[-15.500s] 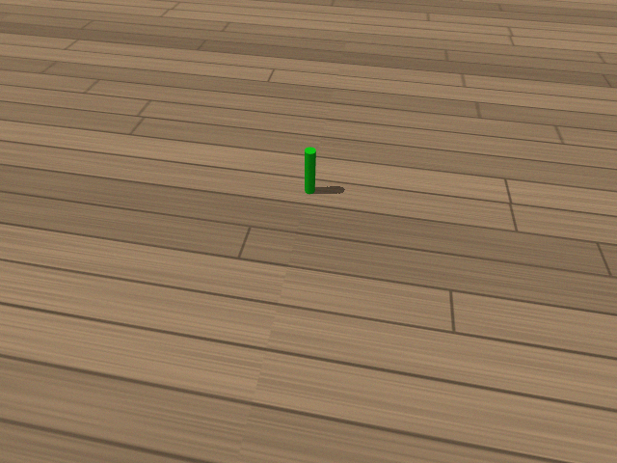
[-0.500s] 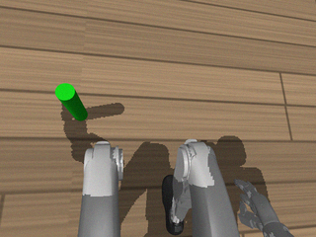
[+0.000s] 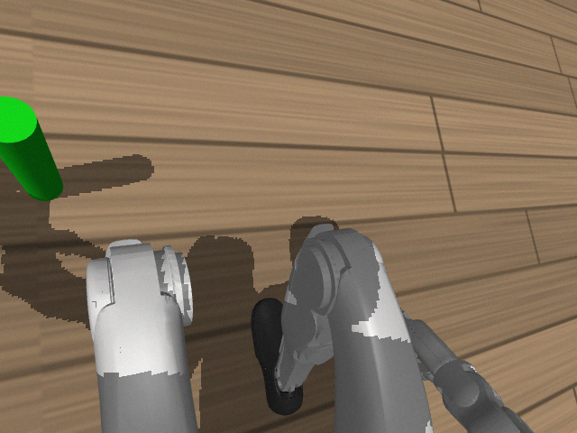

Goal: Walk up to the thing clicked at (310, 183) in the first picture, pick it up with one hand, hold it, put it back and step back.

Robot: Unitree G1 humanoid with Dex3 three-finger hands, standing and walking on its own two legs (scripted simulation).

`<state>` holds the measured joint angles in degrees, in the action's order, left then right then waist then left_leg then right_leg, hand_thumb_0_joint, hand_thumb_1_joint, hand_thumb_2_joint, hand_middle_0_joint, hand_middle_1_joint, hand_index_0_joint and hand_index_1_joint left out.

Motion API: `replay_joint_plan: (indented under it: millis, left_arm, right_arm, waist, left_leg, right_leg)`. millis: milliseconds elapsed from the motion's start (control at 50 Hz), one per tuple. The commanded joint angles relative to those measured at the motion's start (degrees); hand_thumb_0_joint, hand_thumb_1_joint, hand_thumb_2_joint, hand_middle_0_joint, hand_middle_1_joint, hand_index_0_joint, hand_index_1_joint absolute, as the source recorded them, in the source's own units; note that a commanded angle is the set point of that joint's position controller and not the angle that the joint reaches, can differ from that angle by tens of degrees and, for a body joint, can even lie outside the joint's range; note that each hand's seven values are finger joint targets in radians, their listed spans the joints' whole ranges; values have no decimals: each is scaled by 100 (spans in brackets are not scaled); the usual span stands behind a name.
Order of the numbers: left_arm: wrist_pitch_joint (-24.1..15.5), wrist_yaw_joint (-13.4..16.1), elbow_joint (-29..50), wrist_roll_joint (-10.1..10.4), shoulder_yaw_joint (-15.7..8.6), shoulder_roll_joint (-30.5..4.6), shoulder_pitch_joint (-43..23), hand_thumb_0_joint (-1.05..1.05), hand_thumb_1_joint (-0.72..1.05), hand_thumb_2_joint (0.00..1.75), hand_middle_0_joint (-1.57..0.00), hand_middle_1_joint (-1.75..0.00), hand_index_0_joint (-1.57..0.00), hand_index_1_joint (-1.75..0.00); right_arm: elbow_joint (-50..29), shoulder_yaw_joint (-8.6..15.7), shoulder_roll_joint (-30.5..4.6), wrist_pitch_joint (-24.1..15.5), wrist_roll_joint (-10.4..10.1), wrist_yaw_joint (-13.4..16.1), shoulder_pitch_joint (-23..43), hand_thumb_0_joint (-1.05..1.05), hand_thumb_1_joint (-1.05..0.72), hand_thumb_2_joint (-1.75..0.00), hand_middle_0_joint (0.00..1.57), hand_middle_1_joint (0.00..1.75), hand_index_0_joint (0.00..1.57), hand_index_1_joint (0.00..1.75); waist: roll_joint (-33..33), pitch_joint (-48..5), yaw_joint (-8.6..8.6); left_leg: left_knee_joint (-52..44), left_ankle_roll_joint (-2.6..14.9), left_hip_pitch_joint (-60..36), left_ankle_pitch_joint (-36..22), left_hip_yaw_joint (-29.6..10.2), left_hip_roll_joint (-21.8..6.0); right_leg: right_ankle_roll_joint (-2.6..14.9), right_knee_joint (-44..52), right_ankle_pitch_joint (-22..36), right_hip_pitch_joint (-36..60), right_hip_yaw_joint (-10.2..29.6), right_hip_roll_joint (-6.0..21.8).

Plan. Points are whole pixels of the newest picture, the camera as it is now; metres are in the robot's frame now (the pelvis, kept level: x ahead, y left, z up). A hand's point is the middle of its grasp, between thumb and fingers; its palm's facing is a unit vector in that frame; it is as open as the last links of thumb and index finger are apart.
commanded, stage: close in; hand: left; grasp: from the side
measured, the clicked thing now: (30, 160) +0.45 +0.28 -0.18
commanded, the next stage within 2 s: close in 0.60 s
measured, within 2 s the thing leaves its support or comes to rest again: leaves its support in 1.82 s
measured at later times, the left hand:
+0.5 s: hand (14, 188) +0.40 +0.29 -0.16, palm faces +0.23 -0.97 +0.00, open 17.7 cm
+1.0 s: hand (31, 173) +0.43 +0.27 -0.17, palm faces +0.29 -0.96 +0.01, open 15.5 cm
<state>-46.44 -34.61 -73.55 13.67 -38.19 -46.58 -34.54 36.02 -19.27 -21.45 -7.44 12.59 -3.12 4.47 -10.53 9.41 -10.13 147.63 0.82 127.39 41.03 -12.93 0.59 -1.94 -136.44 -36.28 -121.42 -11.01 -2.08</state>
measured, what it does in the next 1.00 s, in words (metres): stands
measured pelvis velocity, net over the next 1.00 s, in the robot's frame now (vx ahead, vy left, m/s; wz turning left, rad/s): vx -0.01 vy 0.00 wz -0.05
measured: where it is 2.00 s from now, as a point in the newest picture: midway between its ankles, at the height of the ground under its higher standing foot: (214, 398)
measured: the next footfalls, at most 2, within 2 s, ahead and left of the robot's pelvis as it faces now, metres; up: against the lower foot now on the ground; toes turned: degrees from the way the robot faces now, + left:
none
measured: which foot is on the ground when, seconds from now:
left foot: down 0.00-1.00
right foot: down 0.00-1.00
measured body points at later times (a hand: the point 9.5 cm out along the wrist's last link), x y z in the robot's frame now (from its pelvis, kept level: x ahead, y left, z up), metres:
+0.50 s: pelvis -0.01 +0.00 -0.02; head +0.20 +0.17 +0.34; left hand +0.38 +0.34 -0.16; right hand +0.14 -0.26 -0.05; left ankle +0.08 +0.11 -0.27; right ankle +0.13 -0.12 -0.27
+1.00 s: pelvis -0.01 +0.00 -0.02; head +0.22 +0.17 +0.33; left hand +0.40 +0.32 -0.17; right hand +0.16 -0.25 -0.06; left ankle +0.08 +0.11 -0.27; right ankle +0.13 -0.12 -0.27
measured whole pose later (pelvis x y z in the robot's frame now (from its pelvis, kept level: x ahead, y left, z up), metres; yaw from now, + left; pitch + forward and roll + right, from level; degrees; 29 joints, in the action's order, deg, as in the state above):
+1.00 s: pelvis -0.01 +0.00 -0.02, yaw -3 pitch +14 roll -16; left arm -61.7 -6.5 -79.8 8.1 -28.6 -44.3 -36.5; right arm 33.5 -26.5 -21.9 -0.9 18.9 -8.4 9.4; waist -13.6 15.3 -14.0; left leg 152.2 -0.1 126.4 41.3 -18.1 0.6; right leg -3.1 -137.8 -34.2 -120.0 -14.8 -3.4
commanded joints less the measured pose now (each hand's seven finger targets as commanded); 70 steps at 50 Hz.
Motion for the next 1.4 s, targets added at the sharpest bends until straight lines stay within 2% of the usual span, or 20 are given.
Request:
replay_joint_plan:
  millis: [0, 40, 100, 160, 180, 220, 240, 300, 380, 480, 560, 660, 720, 780, 840, 920, 1000, 1100, 1280, 1380]
  left_arm:
    - [-706, 620, 345, -53, 49, -1202, -1015, 0, -61, 0, -8, -7, -8, -7]
    - [-937, 1009, 357, -106, -152, -1286, -1035, 0, -61, 0, -8, -8, -8, -8]
    - [-1282, 1522, 432, -277, -118, -1199, -1119, 0, -61, 0, -8, -7, -8, -7]
    - [-1511, 1878, 503, -497, -264, -1467, -867, 0, -61, 1, -7, -7, -7, -7]
    - [-1540, 1936, 427, -566, -36, -1246, -1017, 0, -61, 0, -7, -6, -7, -6]
    - [-1595, 2045, 501, -658, -45, -1445, -997, 0, -60, 1, -7, -5, -7, -5]
    - [-1594, 2036, 475, -666, 197, -1182, -981, 0, -60, 1, -7, -5, -6, -5]
    - [-1629, 2059, 509, -646, 557, -992, -1010, 0, -60, 0, -7, -5, -6, -5]
    - [-1663, 2043, 340, -418, 997, -493, -1082, 0, -61, 0, -6, -6, -7, -5]
    - [-1763, 2279, 91, -270, 776, -588, -1018, 0, -61, 2, -7, -7, -7, -7]
    - [-1936, 2514, 38, -486, 441, -1042, -936, 0, -61, 5, -7, -8, -7, -7]
    - [-2093, 2707, 273, -674, 379, -1132, -1025, 0, -56, 7, -6, -6, -5, -6]
    - [-2065, 2714, 295, -657, 637, -858, -963, 0, -47, 10, -11, -6, -9, -8]
    - [-2012, 2677, 392, -595, 939, -679, -1274, 0, -34, 23, -30, -25, -29, -26]
    - [-1947, 2670, 326, -508, 1081, -556, -1359, 0, -32, 24, -30, -24, -28, -25]
    - [-1920, 2811, 92, -486, 887, -708, -1291, 0, -25, 30, -33, -30, -32, -30]
    - [-1942, 2952, 37, -663, 765, -915, -1277, 0, -16, 37, -37, -35, -36, -36]
    - [-1939, 3081, 184, -778, 594, -1126, -1321, 0, -1, 50, -50, -48, -49, -49]
    - [-1831, 3087, 72, -803, 1041, -821, -1619, 0, 19, 65, -68, -67, -68, -67]
    - [-1821, 3181, -6, -744, 799, -1057, -1569, 0, 32, 77, -81, -79, -80, -79]
  right_arm:
    - [-202, 471, -1939, 103, 91, 6, -372, 0, -94, -91, 20, 30, 20, 30]
    - [-295, 377, -1953, 160, 160, -95, -269, 0, -94, -91, 20, 30, 20, 30]
    - [-476, 249, -1919, 210, 231, -207, 27, 0, -94, -91, 20, 30, 20, 30]
    - [-442, 222, -1968, 291, 336, -265, 33, 0, -94, -91, 20, 30, 20, 30]
    - [-451, 230, -1991, 318, 341, -268, 80, 0, -94, -91, 20, 30, 20, 30]
    - [-348, 220, -2038, 364, 398, -281, 13, 0, -94, -91, 20, 30, 20, 30]
    - [-317, 234, -2034, 379, 415, -289, -1, 0, -94, -91, 20, 30, 20, 30]
    - [-356, 199, -2064, 404, 478, -306, 75, 0, -94, -91, 20, 30, 20, 30]
    - [-319, 181, -2134, 428, 455, -334, 58, 0, -94, -90, 20, 30, 20, 30]
    - [-362, 78, -2107, 475, 465, -363, 53, 0, -93, -90, 20, 30, 20, 30]
    - [-408, 8, -2092, 597, 535, -369, 170, 0, -92, -90, 20, 30, 20, 30]
    - [-422, -32, -2114, 690, 661, -405, 206, 0, -92, -91, 20, 30, 20, 30]
    - [-380, 0, -2123, 692, 680, -412, 205, 0, -91, -91, 20, 30, 20, 30]
    - [-310, 2, -2112, 680, 649, -397, 161, 0, -91, -90, 20, 30, 20, 30]
    - [-273, -11, -2118, 677, 630, -411, 96, 0, -91, -90, 20, 30, 20, 30]
    - [-286, -89, -2055, 707, 616, -422, 42, 0, -90, -90, 20, 30, 20, 30]
    - [-357, -118, -2052, 805, 648, -414, 176, 0, -89, -90, 20, 30, 20, 30]
    - [-445, -141, -2028, 880, 681, -409, 241, 0, -89, -90, 20, 30, 20, 30]
    - [-396, -120, -2085, 880, 654, -424, 111, 0, -88, -90, 20, 30, 20, 30]
    - [-411, -170, -2078, 910, 641, -415, 65, 0, -88, -89, 20, 30, 20, 30]
  waist:
    - [2640, -3181, -329]
    - [2547, -3100, -295]
    - [2568, -2845, -316]
    - [2811, -2946, -285]
    - [2811, -2807, -441]
    - [2975, -2775, -497]
    - [2937, -2760, -577]
    - [2877, -2738, -724]
    - [2537, -2700, -935]
    - [2281, -2663, -761]
    - [2599, -2449, -571]
    - [2939, -2525, -694]
    - [2886, -2712, -796]
    - [2651, -2755, -968]
    - [2494, -2859, -1037]
    - [2366, -2902, -894]
    - [2654, -2628, -800]
    - [2761, -2621, -821]
    - [2603, -2621, -1118]
    - [2557, -2629, -942]
  left_leg:
    - [-1854, -216, -2567, -911, 69, -323]
    - [-1848, -211, -2444, -735, 12, -322]
    - [-1875, -203, -2195, -388, 19, -300]
    - [-1825, -209, -2308, -489, 89, -306]
    - [-1843, -222, -2253, -406, 52, -308]
    - [-1830, -208, -2194, -310, 62, -317]
    - [-1793, -210, -2242, -347, 74, -318]
    - [-1816, -205, -2214, -269, -20, -333]
    - [-1728, -191, -2171, -324, -161, -299]
    - [-1632, -163, -2075, -356, -200, -282]
    - [-1730, -224, -2107, -449, -211, -328]
    - [-1748, -254, -2222, -485, -183, -348]
    - [-1634, -258, -2373, -766, -139, -351]
    - [-1520, -184, -2179, -658, -120, -317]
    - [-1463, -173, -2210, -690, -162, -306]
    - [-1418, -157, -2091, -778, -180, -290]
    - [-1599, -227, -2195, -757, -242, -345]
    - [-1598, -212, -2153, -706, -182, -364]
    - [-1599, -184, -2172, -506, -306, -377]
    - [-1566, -179, -2128, -661, -302, -380]
  right_leg:
    - [334, 809, 748, 1209, -516, -118]
    - [306, 797, 647, 1318, -589, -157]
    - [280, 830, 423, 1394, -619, -173]
    - [286, 838, 547, 1618, -600, -220]
    - [290, 812, 513, 1485, -629, -208]
    - [300, 823, 545, 1504, -637, -236]
    - [295, 839, 628, 1498, -636, -238]
    - [291, 817, 597, 1406, -702, -247]
    - [250, 792, 733, 1361, -758, -245]
    - [229, 827, 745, 1553, -742, -279]
    - [271, 718, 737, 1531, -746, -269]
    - [286, 697, 828, 1656, -768, -287]
    - [271, 730, 1069, 1714, -747, -298]
    - [241, 820, 1099, 1769, -738, -311]
    - [218, 843, 1142, 1792, -753, -315]
    - [220, 835, 1159, 1962, -760, -335]
    - [265, 752, 1044, 1746, -796, -316]
    - [272, 794, 1018, 1791, -771, -339]
    - [231, 825, 960, 1622, -837, -338]
    - [237, 824, 1045, 1778, -822, -351]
